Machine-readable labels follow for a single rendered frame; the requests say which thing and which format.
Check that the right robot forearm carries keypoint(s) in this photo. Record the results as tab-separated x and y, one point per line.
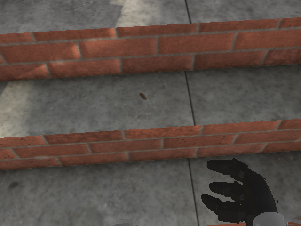
269	219

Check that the robot right hand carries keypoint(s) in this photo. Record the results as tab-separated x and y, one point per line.
251	199

